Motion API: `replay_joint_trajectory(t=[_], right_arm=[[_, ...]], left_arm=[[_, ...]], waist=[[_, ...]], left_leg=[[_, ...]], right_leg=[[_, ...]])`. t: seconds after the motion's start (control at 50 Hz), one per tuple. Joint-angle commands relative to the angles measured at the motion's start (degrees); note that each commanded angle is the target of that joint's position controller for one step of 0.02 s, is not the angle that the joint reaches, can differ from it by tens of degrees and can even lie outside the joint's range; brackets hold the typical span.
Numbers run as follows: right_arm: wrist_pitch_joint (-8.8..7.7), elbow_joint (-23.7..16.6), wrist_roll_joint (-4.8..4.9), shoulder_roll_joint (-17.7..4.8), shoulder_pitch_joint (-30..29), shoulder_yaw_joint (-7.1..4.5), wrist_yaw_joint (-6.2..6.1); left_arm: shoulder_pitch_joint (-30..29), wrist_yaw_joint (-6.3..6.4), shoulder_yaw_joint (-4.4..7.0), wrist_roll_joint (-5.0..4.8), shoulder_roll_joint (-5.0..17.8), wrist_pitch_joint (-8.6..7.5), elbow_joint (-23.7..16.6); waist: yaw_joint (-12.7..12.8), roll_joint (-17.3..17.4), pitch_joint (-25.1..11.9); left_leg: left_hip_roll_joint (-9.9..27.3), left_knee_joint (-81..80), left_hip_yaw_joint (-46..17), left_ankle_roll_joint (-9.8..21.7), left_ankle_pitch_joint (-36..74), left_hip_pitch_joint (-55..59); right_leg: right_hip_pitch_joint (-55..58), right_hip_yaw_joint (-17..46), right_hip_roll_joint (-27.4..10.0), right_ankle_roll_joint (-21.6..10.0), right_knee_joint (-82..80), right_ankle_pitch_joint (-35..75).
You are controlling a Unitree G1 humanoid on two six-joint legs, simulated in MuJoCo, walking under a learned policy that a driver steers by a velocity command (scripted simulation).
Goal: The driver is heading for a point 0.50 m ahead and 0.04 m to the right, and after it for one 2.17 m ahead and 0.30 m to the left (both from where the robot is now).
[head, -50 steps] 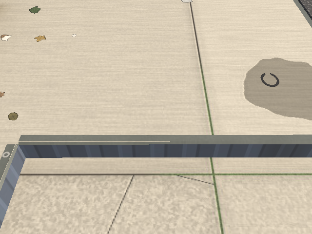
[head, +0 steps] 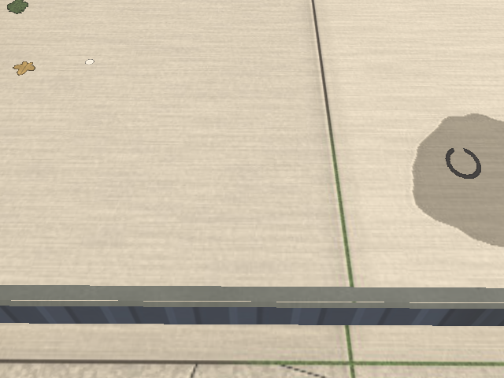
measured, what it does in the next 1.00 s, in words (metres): climbs: right foot, then left foot 0.12 m higher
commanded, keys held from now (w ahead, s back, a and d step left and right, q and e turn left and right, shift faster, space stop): w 1.00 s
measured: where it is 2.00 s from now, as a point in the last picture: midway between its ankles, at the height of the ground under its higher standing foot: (254, 137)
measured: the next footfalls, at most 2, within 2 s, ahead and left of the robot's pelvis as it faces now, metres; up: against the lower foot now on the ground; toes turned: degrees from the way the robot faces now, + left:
right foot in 0.50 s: +0.42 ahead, -0.10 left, +0.00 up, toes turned -5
left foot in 1.00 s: +0.75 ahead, +0.07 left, +0.12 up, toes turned +6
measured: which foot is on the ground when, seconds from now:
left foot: down 0.00-0.50, up 0.52-0.98, down 1.00-1.00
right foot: up 0.00-0.48, down 0.50-1.00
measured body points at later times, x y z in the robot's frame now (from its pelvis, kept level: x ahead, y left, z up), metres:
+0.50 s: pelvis +0.28 -0.03 +0.01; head +0.31 -0.03 +0.45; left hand +0.46 +0.19 -0.11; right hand +0.20 -0.25 -0.14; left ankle +0.11 +0.06 -0.70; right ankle +0.39 -0.10 -0.72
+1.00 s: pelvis +0.57 -0.01 +0.03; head +0.61 -0.02 +0.48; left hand +0.44 +0.20 -0.10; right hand +0.82 -0.15 -0.05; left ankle +0.71 +0.06 -0.60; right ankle +0.39 -0.10 -0.70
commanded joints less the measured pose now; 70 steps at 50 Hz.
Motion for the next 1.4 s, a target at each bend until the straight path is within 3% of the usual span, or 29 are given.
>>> replay_joint_trajectory(t=[0.02, 0.08, 0.18, 0.32, 0.42, 0.46, 0.48, 0.5, 0.52, 0.54, 0.56, 0.6, 0.68, 0.72, 0.78, 0.82, 0.88, 0.9, 0.92, 0.96, 1.0, 1.02, 1.04, 1.06, 1.1, 1.14, 1.18, 1.26, 1.4], right_arm=[[0.33, 2.24, 1.48, -8.07, 11.86, -2.25, 0.07], [-1.27, 4.45, 1.05, -2.53, 11.98, -0.2, -0.49], [-2.32, 6.1, 1.13, -5.99, 18.19, -0.25, -0.73], [-2.27, 7.47, 1.07, -5.79, 25.73, 0.38, -0.95], [-1.96, 7.87, 0.05, -6.3, 25.96, 0.41, -1.84], [-1.92, 7.55, 0.32, -7.85, 23.62, 0.04, -2.03], [-1.91, 7.11, 1.02, -7.9, 22.41, 0.06, -1.96], [-2.05, 5.08, 1.59, -4.83, 22.84, 0.89, -1.8], [-1.75, 5.13, 3.76, -1.23, 29.82, 0.87, -1.19], [-0.94, 4.84, 1.71, -4.68, 25.12, 0.14, -1.2], [-1.0, 3.31, 0.6, -4.02, 19.7, 0.04, -0.82], [-0.59, 2.05, -0.05, -2.2, 17.45, -0.04, -0.04], [2.05, -0.53, -0.47, 1.02, 15.42, 0.87, 0.93], [3.03, -3.68, -0.09, 4.08, 8.37, 2.03, -0.32], [2.58, -13.13, 0.26, 5.13, -3.81, 4.09, -2.34], [1.99, -17.96, -0.33, 5.0, -9.14, 5.59, -1.96], [2.5, -20.77, -0.55, 3.64, -8.05, 6.37, -0.56], [2.98, -19.93, 0.69, 4.05, -7.82, 6.67, 0.08], [3.02, -19.87, 1.6, 5.21, -6.15, 7.06, 0.03], [3.1, -16.5, 2.08, 1.11, 2.29, 5.3, -0.35], [1.85, -13.01, 1.19, -3.29, 15.92, 3.25, -0.32], [1.24, -10.88, -0.19, -8.11, 21.55, 1.3, -0.3], [2.05, -8.49, 0.13, -15.01, 22.38, -0.99, -0.72], [1.83, -8.34, 1.21, -13.75, 16.08, -1.52, -0.27], [0.29, -4.62, 0.83, -5.29, 9.62, -0.07, 0.32], [-1.14, -0.02, -0.77, 2.07, 11.53, 1.6, 0.47], [-2.33, 3.27, -0.13, 1.47, 14.24, 1.29, 0.56], [-3.49, 1.49, 1.44, -4.58, 16.72, 0.22, -0.31], [-2.66, 0.87, 1.47, -6.3, 27.5, -0.18, -1.73]], left_arm=[[-3.01, -0.65, 1.53, 0.49, 6.55, -0.72, -5.98], [-2.48, -1.07, 1.29, 2.05, 3.25, 0.63, -5.59], [-10.78, -1.85, 1.41, 2.26, 3.82, 2.4, -9.02], [-26.22, -2.06, 0.7, 0.97, 3.5, 2.09, -14.04], [-25.27, -0.91, 0.76, 1.14, 3.82, 1.27, -14.27], [-13.19, 0.06, 2.02, 1.55, 5.86, 0.47, -10.52], [-3.75, 0.56, 2.97, 2.23, 7.63, -0.11, -7.48], [5.17, 1.09, 4.55, 3.37, 13.69, -0.45, -5.99], [4.28, 0.39, 5.72, 2.09, 17.26, 0.89, -5.71], [-1.24, -0.28, 5.34, 0.5, 14.25, 1.62, -6.68], [-5.11, -0.57, 3.83, 0.58, 8.87, 1.59, -6.95], [-5.61, -0.49, 1.83, 1.41, 2.9, 1.12, -5.45], [-1.85, -0.38, 1.3, 0.99, 4.59, -0.68, -2.55], [4.75, -0.5, 0.89, 1.48, 4.64, -1.11, -0.4], [6.38, -0.82, -0.32, 1.74, 4.35, -1.31, 0.11], [7.11, -0.33, -1.21, 1.22, 3.79, -1.13, 1.09], [7.55, 2.0, -1.2, 0.08, 5.99, -0.79, 0.64], [6.65, 2.17, -1.53, -0.83, 4.78, -0.31, -0.21], [5.71, 2.03, -1.86, -1.54, 4.91, -0.22, -0.83], [7.16, 1.63, -0.69, -0.67, 10.37, -0.05, -2.25], [4.33, 0.27, 1.38, -0.22, 14.0, 0.1, -3.7], [6.88, -0.6, 1.13, -1.1, 10.22, -0.6, -5.63], [7.16, -2.97, 1.54, -0.57, 5.09, -1.54, -8.99], [6.03, -2.91, 2.39, 1.43, 5.2, -1.69, -9.82], [-3.77, -1.25, 1.84, 1.97, 2.48, -0.74, -16.03], [-4.67, -0.01, 1.09, 0.89, 0.4, 1.18, -17.79], [-4.07, 0.05, 0.17, 1.03, -0.81, 2.46, -18.94], [-10.84, -1.42, 1.39, 1.52, 4.58, 3.14, -20.7], [-27.07, -2.36, 0.07, 0.53, 2.29, 2.88, -24.09]], waist=[[-4.23, 2.2, -6.13], [0.75, 0.58, -1.51], [0.47, 2.33, 0.45], [-4.08, 4.29, 1.14], [-2.27, 5.37, -0.15], [3.05, 5.66, -5.35], [7.04, 4.45, -9.58], [8.94, -2.6, -16.39], [3.9, -14.6, -21.0], [3.22, -3.9, -15.34], [2.48, -1.61, -7.98], [-0.68, 0.05, -2.28], [-3.41, -1.27, -0.16], [-0.3, -5.75, 0.39], [-1.0, -2.95, 3.65], [-1.97, 0.72, 4.26], [-2.27, -0.34, 0.86], [-1.43, -0.12, -0.41], [-2.5, -2.06, -2.8], [-6.18, -6.02, -11.52], [-12.74, -10.14, -20.08], [-12.62, -4.63, -25.21], [-9.62, 15.06, -26.25], [-5.6, 7.47, -22.98], [-0.65, -2.85, -5.01], [2.45, -1.72, -1.38], [4.36, 2.2, -0.84], [2.34, 4.2, -2.6], [-5.02, 5.87, -3.21]], left_leg=[[22.73, -22.68, -36.62, 10.48, -20.08, 27.03], [16.22, -25.37, -22.0, 5.53, -1.93, 13.82], [13.82, -28.05, -14.79, 5.12, 6.35, 14.92], [11.96, -26.06, -9.37, 2.35, 20.92, 24.25], [14.13, -16.7, -7.87, 2.71, 40.63, 29.51], [13.3, -3.01, -7.35, 1.59, 51.04, 29.88], [11.45, 8.31, -6.1, 0.56, 42.36, 23.66], [7.38, 26.72, -3.54, -0.93, 15.42, 11.26], [-2.27, 46.67, -5.16, -2.93, -20.46, -6.33], [2.1, 52.68, -9.8, -2.39, -16.56, -12.71], [3.88, 54.48, -9.23, -2.29, -13.4, -16.94], [6.68, 54.48, -8.81, -2.2, -9.73, -17.22], [7.48, 58.52, -6.61, -3.45, -6.38, -22.89], [5.02, 77.36, -2.03, -3.72, -12.53, -35.34], [7.36, 86.95, -6.59, -1.48, -17.94, -54.82], [8.44, 75.81, -4.87, -1.04, -16.18, -53.22], [9.55, 55.94, -1.27, -2.04, -11.44, -40.07], [8.53, 45.77, 1.99, -1.53, -10.67, -28.28], [6.38, 39.19, 3.75, 0.05, -10.12, -16.29], [-0.28, 33.42, 7.05, 1.39, -15.17, -6.49], [-1.13, 19.8, -0.17, 4.35, -14.49, 5.43], [9.24, 11.45, -21.44, 8.16, -25.63, 17.64], [22.75, -11.99, -59.34, 15.48, -16.29, 26.83], [23.97, -16.73, -64.41, 13.18, -17.76, 22.74], [21.2, -13.73, -43.53, 7.26, -19.62, 5.51], [15.68, -12.43, -26.83, 3.18, -8.16, -0.42], [12.21, -13.88, -17.74, 0.2, -1.02, 1.0], [8.83, -21.59, -8.1, -0.94, 20.28, 6.82], [11.42, -24.21, -9.02, -0.39, 29.24, 30.31]], right_leg=[[-32.55, 4.9, -3.26, -1.95, 25.02, 6.5], [-23.92, 4.72, -6.98, -0.56, 15.36, 9.77], [-30.18, 1.54, -8.49, 2.14, 6.31, 15.84], [-31.9, -2.73, -5.87, 3.47, -14.26, 25.18], [-25.31, -4.51, -1.96, 0.12, -18.44, 17.47], [-13.27, -5.57, 1.4, -2.42, -23.86, 15.45], [-0.87, -4.01, -0.43, -3.7, -28.22, 19.61], [12.74, 12.11, -15.51, -6.58, -28.64, 20.84], [21.79, 37.75, -27.41, -15.38, -36.07, 25.66], [15.68, 35.26, -24.95, -15.6, -38.44, 12.76], [8.79, 28.12, -22.23, -13.68, -39.65, 5.5], [-1.47, 18.88, -16.85, -8.8, -42.07, 6.21], [-9.28, 11.63, -13.54, -7.54, -42.55, 13.99], [-6.8, 13.14, -15.6, -10.07, -42.29, 18.06], [-4.8, 14.02, -17.14, -8.73, -43.36, 5.15], [-8.39, 10.55, -13.28, -5.15, -45.08, 1.97], [-8.36, 7.41, -12.15, -7.0, -51.95, 18.49], [-10.76, 3.32, -10.56, -7.69, -54.98, 26.76], [-10.73, 0.63, -11.13, -7.68, -53.7, 50.9], [2.55, -1.5, -13.44, -6.98, -38.46, 93.22], [10.2, -1.53, -15.17, -3.85, -14.4, 98.29], [-2.36, -0.89, -10.59, -2.21, 4.05, 76.07], [-24.12, 0.88, 5.33, 1.25, 31.53, 11.59], [-31.79, 12.5, 2.66, 0.09, 45.62, 12.57], [-38.54, 7.1, -2.47, -1.56, 48.3, 15.78], [-40.02, 8.34, -3.19, -3.17, 46.86, 14.08], [-42.84, 10.31, -2.88, -3.73, 41.97, 15.32], [-38.14, 1.72, -3.89, 0.23, 16.61, 22.06], [-38.31, -4.2, -3.85, 2.93, -13.73, 25.26]])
